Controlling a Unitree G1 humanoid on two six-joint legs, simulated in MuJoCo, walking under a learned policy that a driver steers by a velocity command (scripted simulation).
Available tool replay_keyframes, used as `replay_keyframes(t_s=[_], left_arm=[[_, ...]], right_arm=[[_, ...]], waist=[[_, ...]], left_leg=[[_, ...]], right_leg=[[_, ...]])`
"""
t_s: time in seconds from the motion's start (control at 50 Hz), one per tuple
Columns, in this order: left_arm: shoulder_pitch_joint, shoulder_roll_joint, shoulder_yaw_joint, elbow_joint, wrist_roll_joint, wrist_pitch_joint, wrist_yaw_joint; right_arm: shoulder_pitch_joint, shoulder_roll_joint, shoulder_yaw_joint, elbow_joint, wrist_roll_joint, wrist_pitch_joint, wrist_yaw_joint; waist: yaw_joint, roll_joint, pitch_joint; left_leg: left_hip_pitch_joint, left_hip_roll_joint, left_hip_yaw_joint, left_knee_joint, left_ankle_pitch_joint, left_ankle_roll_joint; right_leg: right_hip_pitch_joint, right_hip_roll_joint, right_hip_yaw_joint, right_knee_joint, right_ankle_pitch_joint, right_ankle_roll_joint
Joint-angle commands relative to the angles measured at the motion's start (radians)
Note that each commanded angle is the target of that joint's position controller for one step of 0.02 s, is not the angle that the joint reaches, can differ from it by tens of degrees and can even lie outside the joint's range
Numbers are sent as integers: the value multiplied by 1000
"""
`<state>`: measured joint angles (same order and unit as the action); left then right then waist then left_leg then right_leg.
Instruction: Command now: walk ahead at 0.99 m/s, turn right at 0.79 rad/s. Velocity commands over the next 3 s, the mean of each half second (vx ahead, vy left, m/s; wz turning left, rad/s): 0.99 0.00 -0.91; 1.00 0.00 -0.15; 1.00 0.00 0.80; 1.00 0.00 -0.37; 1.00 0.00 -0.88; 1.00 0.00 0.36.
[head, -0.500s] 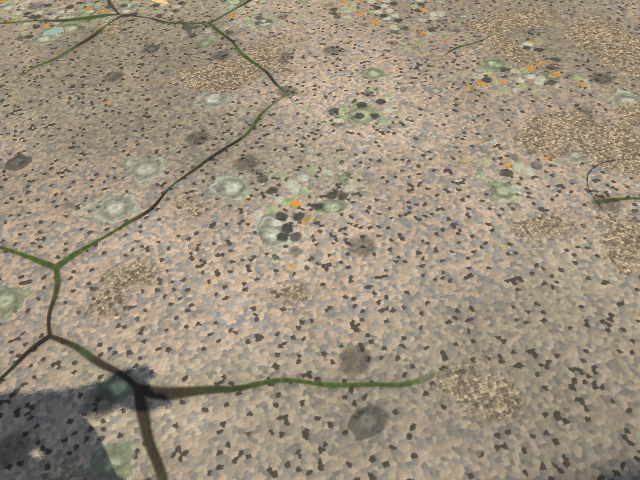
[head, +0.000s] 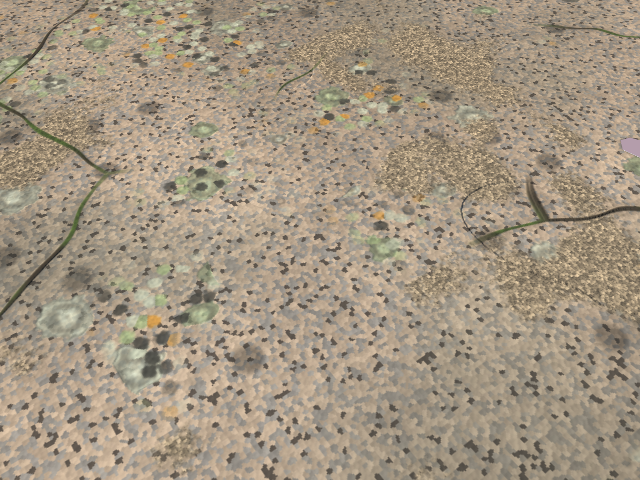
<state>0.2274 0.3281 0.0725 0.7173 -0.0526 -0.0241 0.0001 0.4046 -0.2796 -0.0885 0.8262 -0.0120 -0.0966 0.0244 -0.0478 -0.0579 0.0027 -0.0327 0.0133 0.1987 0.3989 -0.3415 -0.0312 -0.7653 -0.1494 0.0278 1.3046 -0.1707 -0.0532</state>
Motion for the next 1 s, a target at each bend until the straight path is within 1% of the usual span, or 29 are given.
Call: replay_keyframes(t_s=[0.02, 0.08, 0.12, 0.14, 0.18, 0.2, 0.22, 0.24, 0.26, 0.28, 0.3, 0.32, 0.38, 0.46, 0.5, 0.58, 0.62, 0.66, 0.68, 0.7, 0.72, 0.74, 0.76, 0.78, 0.82, 0.86, 0.92, 0.96, 1.0], left_arm=[[34, -49, -25, -69, 16, 10, -16], [-81, -17, -26, -105, 23, -6, -49], [-104, 11, -15, -126, 19, -16, -68], [-70, 45, -1, -125, 10, -15, -70], [192, 147, 49, -85, -7, 9, -63], [430, 229, 94, -18, -3, 21, -49], [441, 244, 93, 27, -6, 31, -33], [303, 252, 65, -40, 29, 4, -42], [267, 164, 46, -91, 41, -23, -51], [277, 124, 41, -87, 47, -50, -58], [221, 113, 37, -85, 47, -70, -66], [153, 113, 36, -99, 48, -83, -65], [90, 79, 23, -113, 31, -84, -31], [162, 41, 10, -73, 17, -64, 13], [178, 56, 17, -56, 17, -52, 15], [184, 55, 29, -22, 1, -50, 22], [161, 64, 39, -14, 17, -42, 30], [79, 51, 21, -41, 73, -38, 7], [226, -75, -10, -42, 65, -43, -3], [335, -87, -36, -33, -8, -53, -3], [216, -5, -32, -40, -13, -58, -1], [56, 24, -33, -73, 10, -71, -7], [-82, 21, -35, -108, 47, -91, -7], [-116, 8, -33, -132, 63, -104, -8], [-116, -14, -41, -142, 62, -112, -11], [-144, -27, -51, -164, 69, -118, -11], [-259, -40, -66, -200, 67, -138, -30], [-281, -21, -55, -202, 57, -141, -32], [-285, 13, -34, -205, 43, -136, -21]], right_arm=[[-217, -39, 8, -91, -9, -31, -17], [-179, -122, -8, -80, 3, -28, -33], [-174, -198, -22, -81, 4, -18, -39], [-166, -233, -30, -83, 7, -4, -42], [-219, -294, -47, -109, 27, 20, -37], [-263, -271, -41, -125, 38, 17, -31], [-278, -95, 9, -127, 26, -4, -21], [-116, 41, 51, -214, 31, -54, -10], [-188, -73, 47, -253, 38, -93, -4], [-299, -125, 32, -270, 62, -103, -7], [-322, -107, 32, -265, 50, -97, -18], [-292, -88, 34, -257, 32, -82, -23], [-273, -91, 21, -239, 9, -38, -32], [-507, -18, 40, -321, -12, -31, -34], [-575, 1, 40, -352, 2, -36, -24], [-588, -78, -1, -373, 48, -55, -15], [-491, -134, -29, -350, 61, -66, -16], [-94, -188, -52, -261, 55, -56, -26], [70, -225, -48, -217, 23, -48, -22], [112, -220, -47, -163, 8, -53, 6], [54, -109, -24, -178, 23, -44, 6], [9, -84, -15, -171, 18, -31, 3], [1, -98, -15, -162, 11, -28, 10], [-23, -93, -9, -156, 10, -31, 14], [-25, -45, 12, -137, 24, -30, 17], [-12, -64, 12, -120, 46, -25, 5], [-23, -124, -4, -125, 56, -14, -17], [3, -131, -5, -122, 61, -4, -23], [49, -112, 2, -105, 69, 3, -24]], waist=[[111, 137, 175], [76, 36, 194], [89, 49, 152], [114, 84, 102], [269, 178, -56], [377, 148, -161], [328, -117, -23], [84, -445, -160], [130, -261, -249], [132, -65, -129], [70, 148, -48], [19, 163, -26], [-13, 136, 35], [88, 64, 99], [130, 8, 85], [136, -60, 55], [74, -94, 11], [-125, -125, -231], [-68, 196, -395], [-25, 603, -405], [-62, 422, -219], [-65, 217, -98], [-63, 65, -21], [-21, 60, -9], [26, 116, 3], [46, 114, 38], [25, 108, 79], [16, 128, 73], [20, 135, 66]], left_leg=[[-211, 214, -29, -273, 303, 136], [-98, 208, 68, -295, 399, 111], [-10, 227, 96, -222, 777, 101], [57, 231, 99, -131, 1062, 96], [53, 257, 79, 237, 1426, 107], [-108, 224, 46, 558, 1336, 96], [-381, 17, 6, 1049, 218, 43], [-735, -129, -209, 1342, -272, 38], [-807, -84, -365, 1286, -161, 97], [-810, -55, -352, 1189, -80, 127], [-749, -13, -357, 1079, -8, 128], [-674, 17, -378, 1003, 34, 110], [-575, 61, -367, 809, 71, 39], [-532, 8, -279, 416, 328, -28], [-458, -38, -247, 246, 415, -39], [-356, -55, -307, 80, 441, -40], [-315, -45, -279, 73, 384, -13], [102, 17, -275, 171, 287, 66], [474, 197, -662, 170, -49, 217], [540, 344, -1200, -111, -427, 334], [422, 306, -1183, -154, -538, 312], [268, 257, -1014, -159, -377, 290], [123, 198, -905, -165, -189, 273], [56, 160, -841, -162, -78, 276], [-16, 98, -753, -188, 46, 285], [-93, 116, -737, -204, 98, 312], [-289, 94, -666, -235, 95, 283], [-396, 86, -645, -244, 105, 256], [-355, 87, -649, -195, 115, 224]], right_leg=[[-19, -42, 38, -98, 155, 7], [16, -8, -59, -340, 269, -36], [133, 53, -154, -443, 271, -69], [204, 108, -205, -444, 221, -84], [526, 185, -229, -416, 47, -132], [875, 206, -169, -509, 73, -175], [929, 156, 20, -596, 52, -210], [1108, 17, 584, -801, -125, -400], [1115, -81, 860, -1039, -448, -396], [986, -84, 873, -1117, -522, -336], [817, -62, 818, -1112, -492, -289], [687, -32, 752, -1071, -411, -286], [503, 76, 517, -1090, -202, -275], [410, 172, 342, -1068, 40, -228], [397, 188, 334, -1059, 21, -190], [524, 144, 436, -977, -22, -154], [670, 106, 435, -873, 256, -139], [623, 122, 331, -453, 576, -91], [304, 234, 264, -48, 107, -40], [43, 284, 201, 161, -335, -7], [-48, 204, 189, 185, -274, -33], [-38, 175, 145, 149, -219, -43], [-1, 160, 120, 69, -199, -51], [34, 131, 126, -28, -179, -51], [100, 111, 114, -185, -174, -29], [119, 100, 99, -344, -203, 6], [306, 133, 57, -588, 33, 41], [508, 164, 50, -673, 195, 63], [584, 169, 59, -734, 178, 69]])
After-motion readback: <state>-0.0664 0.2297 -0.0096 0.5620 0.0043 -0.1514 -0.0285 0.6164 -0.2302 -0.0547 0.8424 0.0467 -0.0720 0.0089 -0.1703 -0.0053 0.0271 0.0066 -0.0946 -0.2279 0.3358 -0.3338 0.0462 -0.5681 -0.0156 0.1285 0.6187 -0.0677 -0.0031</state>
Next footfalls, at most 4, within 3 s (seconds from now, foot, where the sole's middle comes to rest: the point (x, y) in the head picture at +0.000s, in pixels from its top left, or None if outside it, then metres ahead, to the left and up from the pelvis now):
0.20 right None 0.39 -0.09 -0.77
0.66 left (363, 354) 0.83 -0.11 -0.77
1.06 right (512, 308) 0.94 -0.49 -0.77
1.50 left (424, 183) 1.42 -0.35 -0.77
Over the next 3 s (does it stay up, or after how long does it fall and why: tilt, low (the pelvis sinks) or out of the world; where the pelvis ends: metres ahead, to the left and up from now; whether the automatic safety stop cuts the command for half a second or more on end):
stays up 2.38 -0.90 0.00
